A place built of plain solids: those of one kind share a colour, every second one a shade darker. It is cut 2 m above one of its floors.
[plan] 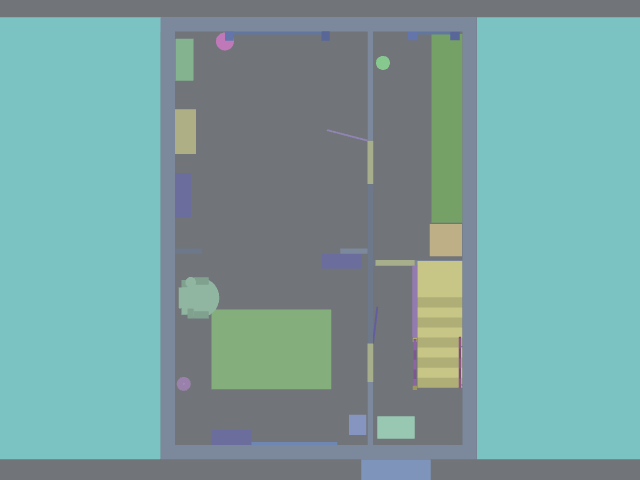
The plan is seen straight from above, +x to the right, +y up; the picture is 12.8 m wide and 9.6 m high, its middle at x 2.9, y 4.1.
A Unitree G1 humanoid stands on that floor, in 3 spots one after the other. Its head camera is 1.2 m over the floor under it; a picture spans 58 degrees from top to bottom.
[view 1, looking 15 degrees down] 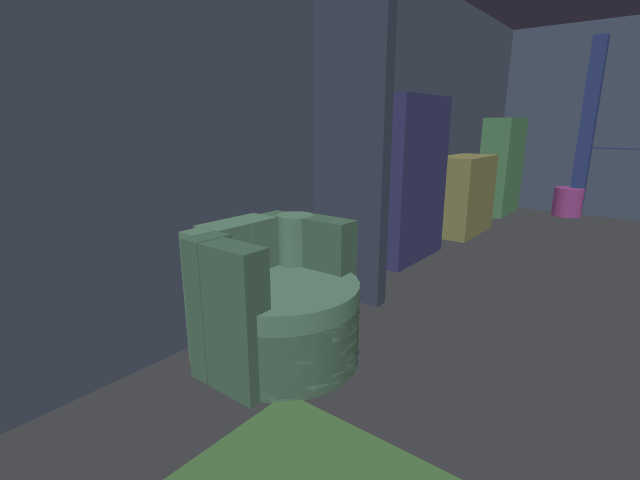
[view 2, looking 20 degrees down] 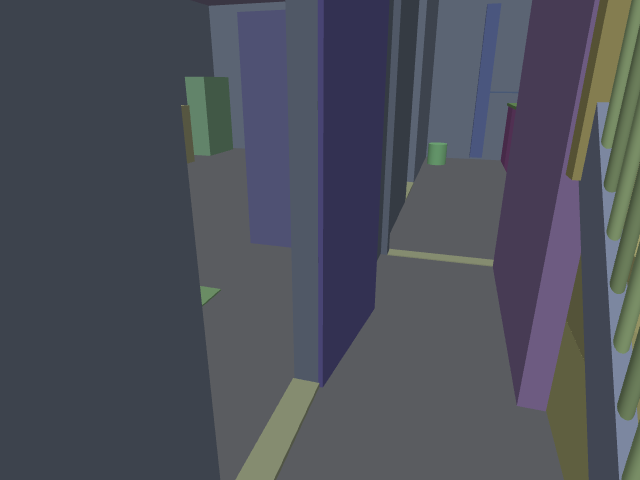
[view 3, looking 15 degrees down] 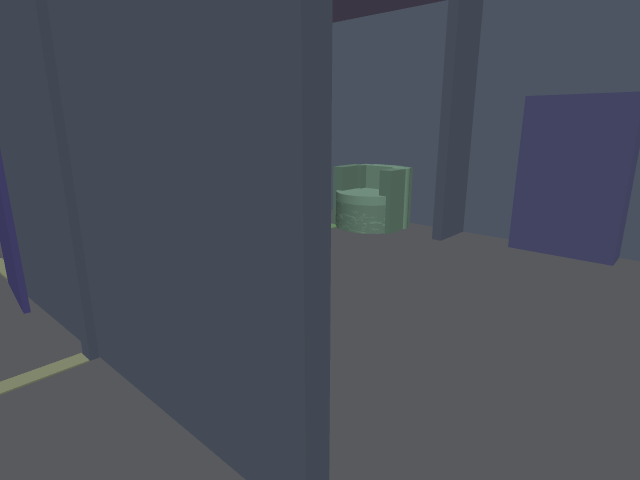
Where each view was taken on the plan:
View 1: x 1.93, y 1.42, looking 128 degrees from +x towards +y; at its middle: slotfit_front_seat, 2.34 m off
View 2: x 4.40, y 0.60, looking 107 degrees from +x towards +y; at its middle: door_leaf_front_room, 1.59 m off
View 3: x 4.71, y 5.95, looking -138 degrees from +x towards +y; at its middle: wall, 1.13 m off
